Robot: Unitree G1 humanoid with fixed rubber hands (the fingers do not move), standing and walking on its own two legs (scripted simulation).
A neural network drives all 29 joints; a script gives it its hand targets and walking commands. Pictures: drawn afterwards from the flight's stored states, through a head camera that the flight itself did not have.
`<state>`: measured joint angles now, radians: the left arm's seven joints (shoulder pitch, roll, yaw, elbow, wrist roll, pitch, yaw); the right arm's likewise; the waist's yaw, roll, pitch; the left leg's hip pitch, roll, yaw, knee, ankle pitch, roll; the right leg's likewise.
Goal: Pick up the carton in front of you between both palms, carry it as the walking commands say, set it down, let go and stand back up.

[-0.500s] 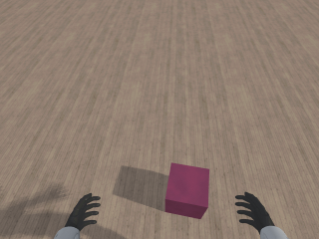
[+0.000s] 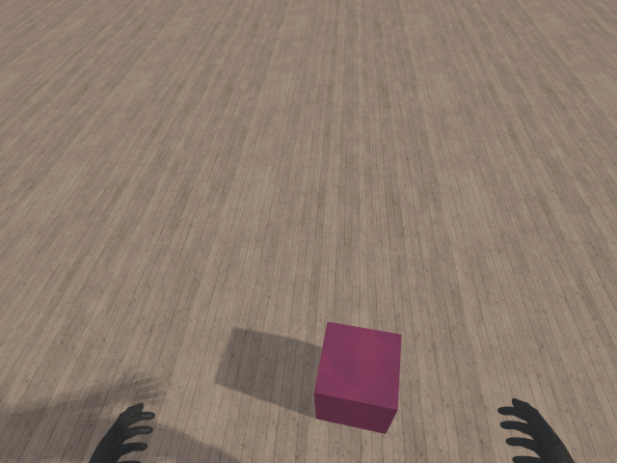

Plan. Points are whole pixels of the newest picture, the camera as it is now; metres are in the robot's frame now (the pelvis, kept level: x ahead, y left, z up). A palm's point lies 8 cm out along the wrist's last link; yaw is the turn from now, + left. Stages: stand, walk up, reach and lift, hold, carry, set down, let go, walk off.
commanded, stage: stand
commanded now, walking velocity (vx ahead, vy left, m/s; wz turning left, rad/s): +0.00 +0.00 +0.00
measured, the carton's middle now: (356, 378) +0.44 -0.09 -0.64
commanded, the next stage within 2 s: none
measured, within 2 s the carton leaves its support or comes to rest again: neither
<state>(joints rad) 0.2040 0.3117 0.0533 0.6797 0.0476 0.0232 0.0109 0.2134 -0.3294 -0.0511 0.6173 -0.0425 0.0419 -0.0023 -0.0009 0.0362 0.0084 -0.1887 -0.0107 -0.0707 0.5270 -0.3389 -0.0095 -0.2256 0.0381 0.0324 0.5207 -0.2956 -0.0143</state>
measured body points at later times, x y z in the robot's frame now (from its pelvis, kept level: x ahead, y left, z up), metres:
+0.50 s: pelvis +0.01 +0.00 +0.00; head +0.01 -0.01 +0.45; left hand +0.14 +0.29 -0.09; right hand +0.15 -0.29 -0.10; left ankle -0.04 +0.13 -0.73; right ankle -0.01 -0.11 -0.73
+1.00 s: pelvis -0.01 +0.00 +0.01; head -0.01 -0.01 +0.46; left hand +0.10 +0.31 -0.10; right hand +0.11 -0.30 -0.10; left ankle -0.04 +0.13 -0.73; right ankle -0.01 -0.11 -0.73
